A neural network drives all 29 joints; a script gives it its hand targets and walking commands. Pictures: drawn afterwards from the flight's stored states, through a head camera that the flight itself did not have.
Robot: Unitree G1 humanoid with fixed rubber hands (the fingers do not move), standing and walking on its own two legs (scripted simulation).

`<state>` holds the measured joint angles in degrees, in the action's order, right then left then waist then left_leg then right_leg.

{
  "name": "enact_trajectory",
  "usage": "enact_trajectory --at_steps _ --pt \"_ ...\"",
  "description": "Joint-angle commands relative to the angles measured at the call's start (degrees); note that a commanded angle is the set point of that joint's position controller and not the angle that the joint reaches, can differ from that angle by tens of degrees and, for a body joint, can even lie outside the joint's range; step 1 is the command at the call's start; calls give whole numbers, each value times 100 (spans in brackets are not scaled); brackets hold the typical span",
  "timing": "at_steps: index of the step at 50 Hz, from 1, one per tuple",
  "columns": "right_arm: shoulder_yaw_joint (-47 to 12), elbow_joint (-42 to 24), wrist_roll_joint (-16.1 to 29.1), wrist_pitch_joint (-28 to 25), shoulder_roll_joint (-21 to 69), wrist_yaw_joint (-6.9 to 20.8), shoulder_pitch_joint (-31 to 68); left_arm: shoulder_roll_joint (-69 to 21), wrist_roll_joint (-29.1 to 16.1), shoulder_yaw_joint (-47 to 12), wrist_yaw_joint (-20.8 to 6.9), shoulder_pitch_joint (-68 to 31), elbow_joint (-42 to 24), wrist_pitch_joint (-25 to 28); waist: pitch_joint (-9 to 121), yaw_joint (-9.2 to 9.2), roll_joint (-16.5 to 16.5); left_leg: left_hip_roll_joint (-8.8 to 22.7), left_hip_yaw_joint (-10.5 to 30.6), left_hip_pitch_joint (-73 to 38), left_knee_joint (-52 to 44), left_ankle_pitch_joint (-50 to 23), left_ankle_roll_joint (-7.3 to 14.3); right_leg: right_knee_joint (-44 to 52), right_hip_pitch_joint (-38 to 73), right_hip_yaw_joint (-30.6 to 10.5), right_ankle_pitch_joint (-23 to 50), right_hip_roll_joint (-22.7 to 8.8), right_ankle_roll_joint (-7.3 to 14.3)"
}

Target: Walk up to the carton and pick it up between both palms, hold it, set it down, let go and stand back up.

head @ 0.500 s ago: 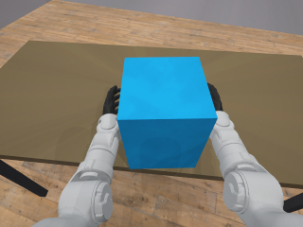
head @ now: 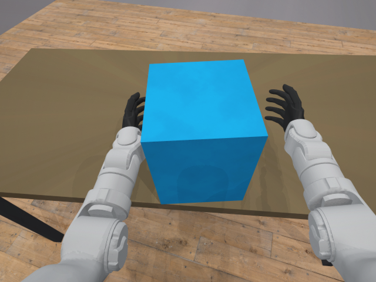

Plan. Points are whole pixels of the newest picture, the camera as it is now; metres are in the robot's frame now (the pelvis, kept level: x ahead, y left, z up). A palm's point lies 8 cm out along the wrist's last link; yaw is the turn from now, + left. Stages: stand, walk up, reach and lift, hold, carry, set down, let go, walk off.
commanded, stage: set down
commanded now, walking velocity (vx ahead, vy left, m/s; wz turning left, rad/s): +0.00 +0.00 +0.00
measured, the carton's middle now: (199, 137) +0.42 +0.02 +0.07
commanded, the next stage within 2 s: none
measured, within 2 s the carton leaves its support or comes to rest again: neither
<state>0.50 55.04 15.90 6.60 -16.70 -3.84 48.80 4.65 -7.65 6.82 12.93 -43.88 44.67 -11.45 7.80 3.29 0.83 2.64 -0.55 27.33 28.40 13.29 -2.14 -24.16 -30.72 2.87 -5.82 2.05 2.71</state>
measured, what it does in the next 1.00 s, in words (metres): stands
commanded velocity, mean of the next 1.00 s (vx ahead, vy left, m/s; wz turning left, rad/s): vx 0.00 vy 0.00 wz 0.00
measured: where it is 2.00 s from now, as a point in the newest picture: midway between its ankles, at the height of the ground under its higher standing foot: outside the picture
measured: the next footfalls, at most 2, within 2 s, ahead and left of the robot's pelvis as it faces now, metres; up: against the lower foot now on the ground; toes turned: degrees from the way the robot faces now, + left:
none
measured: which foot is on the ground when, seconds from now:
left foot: down 0.00-1.00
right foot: down 0.00-1.00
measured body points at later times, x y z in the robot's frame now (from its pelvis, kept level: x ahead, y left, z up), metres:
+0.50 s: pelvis -0.02 -0.02 +0.00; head +0.00 -0.02 +0.45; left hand +0.33 +0.20 +0.07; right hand +0.37 -0.20 +0.08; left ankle +0.00 +0.14 -0.73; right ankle +0.05 -0.09 -0.73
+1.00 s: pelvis -0.03 +0.00 +0.00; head -0.02 +0.00 +0.45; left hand +0.29 +0.19 +0.06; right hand +0.31 -0.21 +0.06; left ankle +0.00 +0.14 -0.73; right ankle +0.05 -0.09 -0.73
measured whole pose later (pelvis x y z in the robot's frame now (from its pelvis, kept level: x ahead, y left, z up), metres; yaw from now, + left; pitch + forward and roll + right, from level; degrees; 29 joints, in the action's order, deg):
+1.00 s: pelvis -0.03 +0.00 +0.00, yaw +2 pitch +1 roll +1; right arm 4.7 20.3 14.0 11.0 -13.7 1.8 13.0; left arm 8.2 -10.4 -1.4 12.6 -11.6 8.4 -24.3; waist 0.1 0.3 -1.4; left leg 0.5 0.1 15.5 24.8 10.4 -1.7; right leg -24.9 -20.4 3.2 -5.8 -0.1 2.7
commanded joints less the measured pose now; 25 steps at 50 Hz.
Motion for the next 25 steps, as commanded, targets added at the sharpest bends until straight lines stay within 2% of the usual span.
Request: enact_trajectory --at_steps 1,2,3,4,5,6,7,8,9,10,11,12,13,14,15,16,17,18,19,20,21,22,23,24,25 --pt "224 -1030 -44 -257 -752 51 3453 910 89 187 -136 -3617 -895 408 3724 106 -497 -355 -214 446 -560 -1225 -88 -225 3459 -450 1607 -156 -423" --pt "-19 -1437 189 -371 -845 66 2683 885 155 270 -115 -2728 -1586 355 4009 164 -404 -327 -214 173 -548 -1836 -111 -337 4035 -497 2354 -115 -410" --pt "78 -1174 87 -354 -697 82 2838 816 196 180 -130 -2952 -969 418 3703 154 -470 -322 -220 217 -518 -1494 -82 -222 3630 -468 1753 -108 -387" --pt "-63 -1773 120 -453 -541 81 2628 817 127 225 -157 -2758 -1297 501 4053 221 -674 -326 -211 375 -551 -1429 -24 -200 3961 -673 1614 -211 -431" --pt "57 -2361 85 -545 -845 18 1987 867 24 172 -150 -1962 -1984 395 4399 6 -731 -285 -116 -61 -565 -2066 -25 -269 4311 -510 2472 -65 -396" --pt "156 -2117 -20 -496 -825 -32 2499 1012 7 226 -202 -2612 -1814 372 4010 14 -708 -376 -194 309 -532 -1676 -16 -329 4198 -475 2253 -86 -431" --pt "80 -2023 8 -599 -838 -1 1658 870 219 212 -213 -1901 -2247 345 4188 -66 -314 -358 -193 -117 -535 -2158 -82 -284 4294 -466 2654 -85 -417" --pt "-53 -2250 189 -658 -976 17 1172 878 240 212 -256 -1207 -2665 217 4235 31 -229 -322 -108 -249 -464 -2681 -140 -393 4593 -497 3258 -48 -413" --pt "21 -2394 114 -645 -1110 -40 1138 980 292 262 -323 -1156 -2975 113 3887 -80 -171 -358 -111 -390 -437 -2708 -160 -399 4422 -402 3341 2 -414" --pt "388 -2501 -113 -560 -1320 -69 1867 1040 192 156 -337 -1944 -2921 51 3685 -244 -156 -388 -138 -333 -484 -2273 -173 -322 3993 -247 2708 50 -424" --pt "244 -2688 -30 -636 -1126 -58 1416 942 216 179 -382 -1546 -2964 43 3725 -169 -309 -421 -141 -424 -411 -2293 -148 -233 4081 -315 2704 52 -403" --pt "418 -2645 -91 -481 -1243 -53 1622 1137 92 118 -386 -1823 -2709 -41 3712 -155 -439 -444 -143 -300 -444 -1647 -121 -125 3919 -375 1972 -35 -397" --pt "264 -3640 74 -543 -1146 -71 1108 1207 -58 91 -400 -1127 -3484 -50 3939 -123 -684 -447 -109 -350 -515 -1904 -61 -175 4392 -443 2387 -56 -405" --pt "537 -3644 -72 -438 -1107 -96 1643 1204 -279 -177 -417 -1812 -3428 -25 3977 -261 -535 -542 -155 -24 -550 -1313 -38 -109 4117 -510 1794 -199 -454" --pt "302 -4269 83 -542 -938 -55 567 995 -309 -306 -409 -589 -4266 -46 4129 -295 -659 -511 -110 -365 -516 -1828 19 -113 4595 -616 2220 -177 -482" --pt "209 -4177 110 -441 -853 -76 1179 1289 -335 -187 -425 -1274 -3850 -41 3964 -53 -629 -551 -211 -130 -546 -1466 66 -47 4240 -660 1669 -211 -477" --pt "188 -4271 51 -385 -750 -4 525 1221 -359 -245 -432 -650 -4038 -64 3956 -175 -685 -521 -115 -299 -518 -1664 44 -131 4387 -625 1890 -179 -451" --pt "385 -4492 -49 -289 -886 18 1225 1340 -511 -246 -446 -1215 -3886 -75 3939 -171 -720 -574 -155 -66 -560 -1272 50 -44 4140 -642 1356 -240 -493" --pt "376 -4153 -56 -181 -778 24 816 1187 -436 -217 -462 -1096 -3896 -156 3578 -148 -485 -600 -183 -38 -645 -1064 61 83 4107 -721 925 -324 -437" --pt "515 -3933 -196 -47 -824 44 1368 1441 -523 -177 -434 -1783 -3279 -140 3159 -114 -655 -603 -185 342 -734 -396 128 53 3715 -623 217 -274 -419" --pt "248 -4043 -41 -79 -656 92 264 1110 -561 -373 -405 -627 -3883 -197 3055 -107 -680 -536 -72 -48 -690 -1019 127 77 4116 -697 723 -271 -373" --pt "469 -3699 -140 41 -834 149 871 1314 -517 -281 -359 -1355 -3418 -242 2722 -131 -414 -539 -84 134 -725 -382 98 175 3605 -716 -237 -300 -320" --pt "320 -4146 -78 -61 -667 152 -566 1047 -363 -278 -393 -99 -4317 -365 2943 -262 -358 -553 -72 -504 -771 -967 68 266 3970 -704 234 -258 -337" --pt "670 -3764 -214 176 -839 163 1445 1516 -650 -340 -340 -2109 -3182 -293 2732 -131 -356 -564 -101 288 -777 367 126 292 3042 -650 -1307 -319 -329" --pt "454 -3781 -68 106 -739 213 -244 1078 -450 -381 -329 -582 -4116 -401 2614 -249 -329 -491 -69 -413 -867 -462 58 394 3659 -698 -579 -325 -345"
